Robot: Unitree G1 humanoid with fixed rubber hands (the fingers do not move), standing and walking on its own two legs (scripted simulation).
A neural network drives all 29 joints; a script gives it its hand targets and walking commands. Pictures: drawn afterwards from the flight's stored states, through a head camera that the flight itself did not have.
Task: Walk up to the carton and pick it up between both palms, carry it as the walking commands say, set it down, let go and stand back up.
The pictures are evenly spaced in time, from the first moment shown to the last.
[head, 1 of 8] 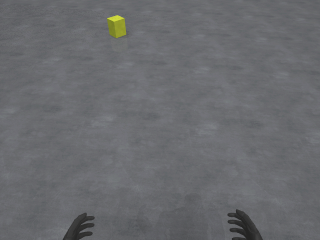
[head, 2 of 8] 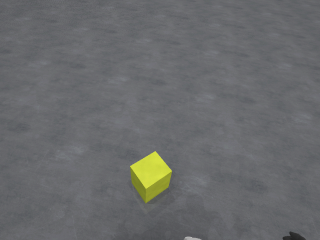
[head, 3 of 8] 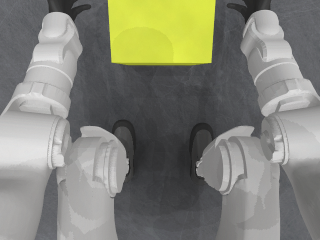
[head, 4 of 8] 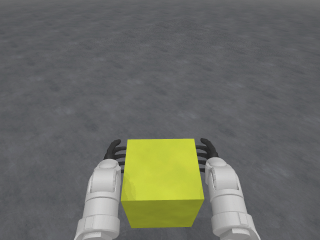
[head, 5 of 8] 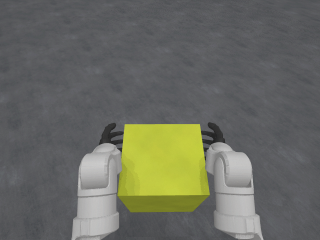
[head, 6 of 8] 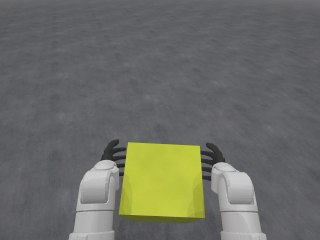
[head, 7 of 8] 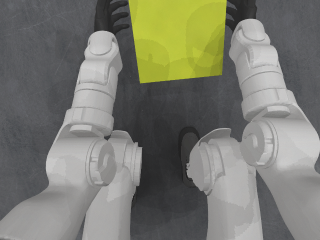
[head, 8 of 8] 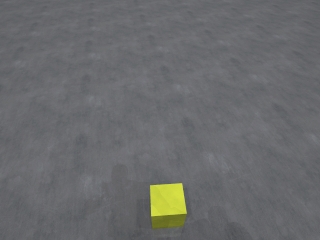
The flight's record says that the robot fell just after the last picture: no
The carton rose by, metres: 0.68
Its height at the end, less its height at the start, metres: +0.00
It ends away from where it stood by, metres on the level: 1.56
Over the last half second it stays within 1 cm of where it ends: yes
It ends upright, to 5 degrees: yes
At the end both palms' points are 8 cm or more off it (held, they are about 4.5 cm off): yes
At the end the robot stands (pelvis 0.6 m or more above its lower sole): yes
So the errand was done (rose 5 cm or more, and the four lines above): yes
